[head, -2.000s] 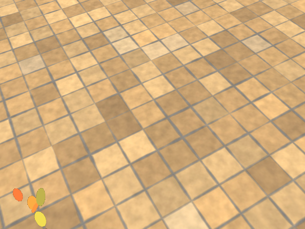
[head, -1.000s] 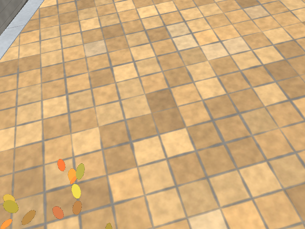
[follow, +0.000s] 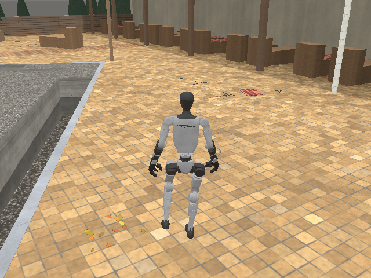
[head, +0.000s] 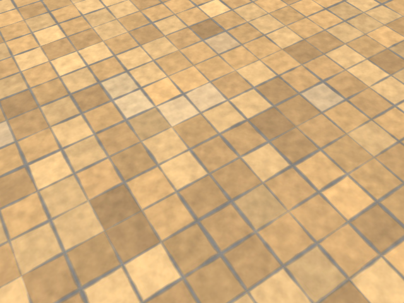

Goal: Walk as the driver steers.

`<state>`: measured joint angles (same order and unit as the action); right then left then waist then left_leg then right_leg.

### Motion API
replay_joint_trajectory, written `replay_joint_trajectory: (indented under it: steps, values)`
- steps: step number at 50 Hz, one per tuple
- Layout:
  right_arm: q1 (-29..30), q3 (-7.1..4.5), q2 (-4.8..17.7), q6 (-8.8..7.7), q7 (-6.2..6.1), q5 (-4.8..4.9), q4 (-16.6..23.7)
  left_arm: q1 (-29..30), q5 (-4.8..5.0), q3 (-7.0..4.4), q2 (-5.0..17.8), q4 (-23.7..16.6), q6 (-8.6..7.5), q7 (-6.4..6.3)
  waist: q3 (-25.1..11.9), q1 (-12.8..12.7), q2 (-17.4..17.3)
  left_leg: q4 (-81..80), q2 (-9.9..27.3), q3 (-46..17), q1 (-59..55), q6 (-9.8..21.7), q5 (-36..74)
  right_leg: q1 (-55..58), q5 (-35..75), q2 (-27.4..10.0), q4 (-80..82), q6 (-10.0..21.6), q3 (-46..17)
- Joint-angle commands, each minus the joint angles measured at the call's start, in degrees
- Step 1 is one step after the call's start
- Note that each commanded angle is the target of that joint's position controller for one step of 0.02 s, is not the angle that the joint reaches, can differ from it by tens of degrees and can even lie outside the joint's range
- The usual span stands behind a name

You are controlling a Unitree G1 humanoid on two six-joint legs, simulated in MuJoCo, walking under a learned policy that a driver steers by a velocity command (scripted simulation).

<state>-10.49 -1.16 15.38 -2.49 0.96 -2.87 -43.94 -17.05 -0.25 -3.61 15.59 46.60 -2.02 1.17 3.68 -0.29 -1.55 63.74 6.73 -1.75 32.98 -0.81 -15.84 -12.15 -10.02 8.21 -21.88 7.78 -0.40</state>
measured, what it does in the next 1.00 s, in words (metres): walks ahead, turning left: left foot, then right foot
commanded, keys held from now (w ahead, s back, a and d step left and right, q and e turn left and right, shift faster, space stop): w+q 0.98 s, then w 0.02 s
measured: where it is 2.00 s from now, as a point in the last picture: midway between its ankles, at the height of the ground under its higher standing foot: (154, 166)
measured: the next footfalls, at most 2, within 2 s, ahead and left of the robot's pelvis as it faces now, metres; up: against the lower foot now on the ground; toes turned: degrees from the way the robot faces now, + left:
left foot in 0.34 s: +0.38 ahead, +0.11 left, +0.00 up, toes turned +4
right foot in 0.88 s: +0.71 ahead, +0.01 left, +0.00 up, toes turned +23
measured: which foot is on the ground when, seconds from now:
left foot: up 0.00-0.32, down 0.34-0.90, up 0.92-1.00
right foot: down 0.00-0.34, up 0.36-0.86, down 0.88-1.00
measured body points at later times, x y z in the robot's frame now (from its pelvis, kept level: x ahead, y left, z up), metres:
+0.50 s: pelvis +0.30 +0.06 -0.01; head +0.33 +0.07 +0.44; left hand +0.35 +0.32 -0.14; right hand +0.41 -0.21 -0.13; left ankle +0.34 +0.11 -0.74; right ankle +0.21 -0.07 -0.64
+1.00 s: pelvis +0.58 +0.06 -0.01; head +0.61 +0.06 +0.44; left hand +0.64 +0.36 -0.10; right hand +0.72 -0.19 -0.14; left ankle +0.43 +0.12 -0.66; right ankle +0.67 -0.01 -0.74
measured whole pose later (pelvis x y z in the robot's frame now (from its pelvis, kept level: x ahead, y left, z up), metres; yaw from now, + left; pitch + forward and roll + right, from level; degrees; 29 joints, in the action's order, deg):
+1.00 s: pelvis +0.58 +0.06 -0.01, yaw +25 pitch +1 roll +0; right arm -20.5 -4.1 18.0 -1.6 0.8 -1.2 -47.0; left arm -7.8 -2.3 -0.8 15.1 40.8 -3.7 -0.7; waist 1.9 3.1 -1.8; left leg 63.5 -4.7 -4.4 19.3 3.9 -22.5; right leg -20.1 -10.5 1.2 -29.3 1.9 2.0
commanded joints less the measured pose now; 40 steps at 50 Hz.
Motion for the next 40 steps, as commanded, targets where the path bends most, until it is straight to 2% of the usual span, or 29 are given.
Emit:
replay_joint_trajectory:
  steps: [1, 3, 6, 11, 13, 14, 15, 16, 17, 18, 19, 20, 21, 22, 23, 24, 26, 28, 31, 33, 36, 38, 40]
  values:
    - [-1.47, -1.19, 4.42, 0.94, 0.31, -0.23, 2.73, -2.50, 0.20, -1.86, 8.12, -2.33, -1.60, -0.40, -1.78, 0.70, 2.84, -5.52, 0.36, 1.63, 4.44, -1.75, 6.27, 2.04, 11.89, -14.82, 12.23, 7.68, -14.58]
    - [1.84, -1.07, 3.96, 0.79, 0.57, 0.02, 3.34, -4.97, 0.33, -1.37, 6.89, -1.12, -1.95, -0.43, -0.98, -0.84, 3.56, -11.70, 0.54, 2.32, 6.44, -1.57, 11.69, 4.81, 14.08, -14.55, 13.17, 5.82, -12.87]
    - [6.29, -0.89, 3.53, 0.45, 0.94, 0.69, 4.32, -7.63, 0.20, -0.94, 6.66, 0.28, -2.60, -0.52, -0.92, -2.92, 4.35, -18.25, -0.30, 3.44, 7.19, -0.09, 17.54, 9.77, 20.28, -14.65, 12.83, 2.93, -9.89]
    - [12.95, -0.45, 3.24, -0.08, 1.77, 1.32, 6.48, -10.38, -1.08, -0.18, 6.45, 2.59, -2.96, -1.48, 1.56, -4.72, 4.40, -26.88, -3.01, 5.19, 7.35, 3.43, 17.00, 17.30, 26.58, -17.52, 13.18, 2.19, -6.30]
    - [11.77, -0.58, 3.55, -0.29, 1.99, 1.45, 6.41, -9.18, -1.54, -0.04, 6.94, 3.20, -2.94, -2.09, 1.52, -3.18, 4.57, -30.07, -5.25, 5.56, 3.29, 5.44, 13.43, 19.07, 34.48, -18.72, 11.32, 1.35, -4.06]
    - [9.46, -0.78, 3.89, -0.29, 1.79, 1.50, 5.69, -8.05, -1.70, 0.00, 7.47, 3.26, -2.99, -2.39, 0.29, -1.84, 5.09, -30.99, -7.33, 6.43, -1.00, 6.60, 10.79, 19.45, 44.10, -18.78, 8.28, 0.60, -2.55]
    - [5.75, -1.17, 4.63, -0.29, 1.39, 1.48, 4.44, -7.63, -1.95, -0.02, 8.03, 3.51, -2.97, -2.67, -1.94, -0.24, 5.78, -31.19, -9.65, 7.45, -5.47, 7.68, 7.99, 20.65, 54.27, -18.74, 3.15, -0.18, -1.38]
    - [-0.63, -1.76, 5.77, -0.51, 0.95, 1.47, 2.46, -7.30, -2.37, -0.10, 8.70, 3.71, -2.71, -2.78, -5.40, 2.41, 6.24, -32.44, -11.60, 7.79, -11.55, 8.88, 5.81, 21.28, 60.27, -18.47, -5.59, -0.80, -0.42]
    - [-9.02, -2.35, 6.61, -1.00, 0.48, 1.05, -0.12, -6.31, -2.13, -0.12, 9.28, 3.59, -2.45, -2.80, -9.47, 6.40, 5.45, -36.49, -11.88, 7.17, -21.75, 10.43, 8.19, 17.69, 57.65, -17.34, -17.22, -1.49, 1.47]
    - [-17.96, -3.53, 10.25, -1.11, -0.27, -0.04, -1.83, -5.82, -1.72, 0.49, 8.21, 1.86, -2.78, -2.86, -15.44, 9.71, 1.51, -36.58, -2.13, -4.96, -36.01, 13.94, 4.69, 6.26, 40.12, -15.48, -33.81, -2.23, 3.27]
    - [-17.82, -5.31, 16.24, -0.75, -0.43, -0.24, -1.67, -10.57, -0.41, 1.26, 3.37, -0.12, -3.09, -1.76, -18.98, 4.68, -13.00, -40.22, 13.30, -36.96, -50.53, 24.27, 7.40, -18.17, -10.58, -2.37, -56.69, -5.74, 4.39]
    - [-14.44, -4.96, 12.92, -0.36, 0.40, 2.83, -1.92, -6.78, -1.97, 0.81, 7.01, -0.26, -3.37, -1.82, -17.54, 4.62, -5.02, -45.24, 12.27, -42.23, -48.96, 24.20, 8.44, -24.49, -15.44, -4.01, -60.52, -4.83, -4.33]
    - [-10.22, -4.67, 11.20, -0.15, 0.40, 3.01, -0.91, -2.33, -1.52, 0.92, 7.37, -1.99, -4.01, -1.44, -10.03, 3.47, -1.97, -45.96, 10.82, -32.43, -41.71, 22.81, 9.94, -26.84, -10.34, -7.35, -58.36, -4.80, -5.10]
    - [-8.53, -4.13, 8.57, -0.15, 0.44, 2.54, -0.87, 0.01, -1.53, 1.23, 7.09, -2.59, -4.43, -1.26, -6.43, 2.64, 2.48, -47.26, 8.48, -27.13, -35.60, 21.16, 15.51, -25.64, -7.91, -9.29, -54.77, -5.03, -4.22]
    - [-7.93, -3.73, 7.29, -0.29, 0.17, 2.42, -1.13, 0.99, -1.87, 1.29, 6.56, -2.93, -3.92, -1.13, -3.98, 1.21, 3.69, -48.09, 6.01, -23.32, -30.67, 19.57, 19.88, -23.94, -7.72, -10.55, -51.62, -5.62, -3.93]
    - [-7.57, -3.31, 6.13, -0.46, -0.10, 2.59, -1.66, 0.46, -2.46, 1.52, 5.98, -3.36, -2.83, -0.95, -3.67, -0.44, 2.89, -49.16, 3.60, -20.19, -27.13, 18.28, 22.57, -21.45, -7.80, -11.42, -48.75, -6.58, -3.72]
    - [-8.73, -3.57, 7.25, -1.20, -0.18, 2.93, -2.21, -0.28, -2.93, 1.95, 4.57, -3.71, -1.09, -0.60, -4.17, -1.35, 1.02, -50.26, 1.56, -17.30, -24.42, 17.91, 25.64, -19.92, -8.11, -11.92, -44.45, -8.17, -2.48]
    - [-9.93, -4.03, 8.66, -1.37, -0.31, 2.92, -2.50, 2.09, -2.93, 2.26, 3.88, -4.77, -0.34, -0.41, -3.44, -1.10, 0.25, -51.66, -0.10, -15.72, -22.16, 17.57, 24.17, -21.04, -5.75, -12.33, -39.78, -9.58, -1.05]
    - [-12.77, -4.25, 8.81, -1.05, -0.48, 3.05, -2.98, 10.38, -2.75, 2.47, 3.79, -7.67, -0.18, -0.29, -1.33, 1.34, -0.80, -52.63, -2.00, -15.49, -22.21, 15.42, 22.14, -24.39, 1.82, -12.59, -30.16, -11.12, 0.05]
    - [-14.99, -4.47, 8.93, -0.83, -0.57, 3.12, -3.34, 14.37, -2.46, 2.71, 3.46, -8.89, -0.28, -0.14, -1.71, 3.20, -1.51, -51.31, -2.71, -15.68, -24.61, 13.71, 23.34, -24.91, 6.39, -11.88, -24.62, -11.30, 0.05]
    - [-17.94, -4.68, 9.08, -0.53, -0.93, 2.69, -3.68, 19.44, -2.01, 3.02, 3.48, -10.61, -0.68, 0.06, -2.10, 5.39, -2.10, -48.65, -2.34, -17.42, -29.13, 13.03, 26.72, -25.64, 8.51, -10.40, -18.90, -10.94, -0.13]
    - [-18.76, -4.80, 9.30, -0.36, -1.17, 2.17, -3.53, 21.91, -1.72, 3.19, 3.75, -11.76, -1.14, 0.07, -2.06, 6.13, -2.48, -46.47, -1.55, -19.05, -31.41, 12.99, 29.39, -25.03, 7.68, -9.26, -15.71, -10.27, -0.30]
    - [-17.37, -5.02, 9.88, -0.30, -1.58, 1.87, -2.81, 21.24, -1.51, 3.03, 4.68, -12.16, -1.64, -0.03, -2.18, 4.97, -3.06, -44.34, -0.61, -21.15, -31.68, 11.97, 30.18, -20.62, 5.85, -8.46, -11.67, -9.17, -1.43]
Keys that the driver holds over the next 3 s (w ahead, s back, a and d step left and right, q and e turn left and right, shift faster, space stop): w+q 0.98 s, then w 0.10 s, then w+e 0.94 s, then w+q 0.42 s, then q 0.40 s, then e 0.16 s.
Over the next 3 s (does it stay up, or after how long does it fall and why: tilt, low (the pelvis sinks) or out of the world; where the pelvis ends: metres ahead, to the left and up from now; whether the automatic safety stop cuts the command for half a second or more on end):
stays up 1.46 0.27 -0.01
